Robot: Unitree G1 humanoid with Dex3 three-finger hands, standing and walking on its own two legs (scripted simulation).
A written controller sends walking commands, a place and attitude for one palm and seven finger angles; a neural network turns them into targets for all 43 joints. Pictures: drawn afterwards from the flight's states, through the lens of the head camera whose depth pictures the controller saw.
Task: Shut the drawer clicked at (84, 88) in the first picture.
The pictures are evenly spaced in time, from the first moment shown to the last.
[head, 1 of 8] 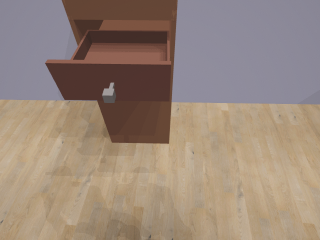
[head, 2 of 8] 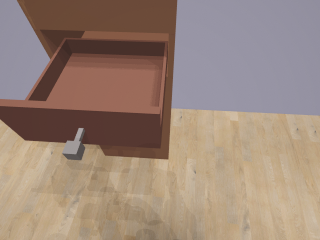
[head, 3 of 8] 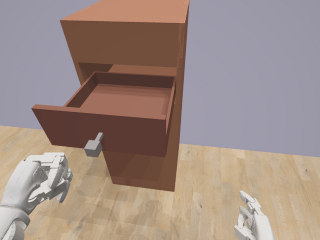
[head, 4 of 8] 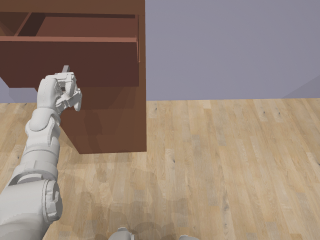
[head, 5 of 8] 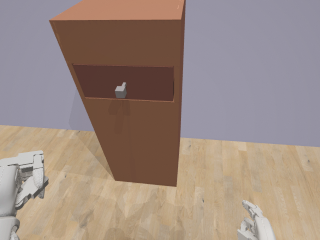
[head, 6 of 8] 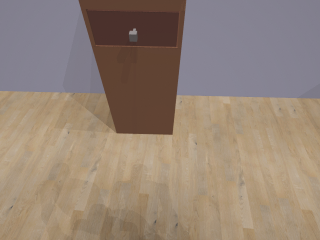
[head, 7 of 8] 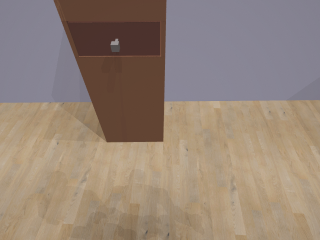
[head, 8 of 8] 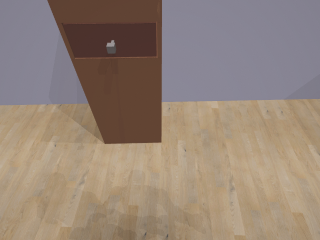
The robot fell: no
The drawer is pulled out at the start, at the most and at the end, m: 0.30 0.30 0.00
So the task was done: yes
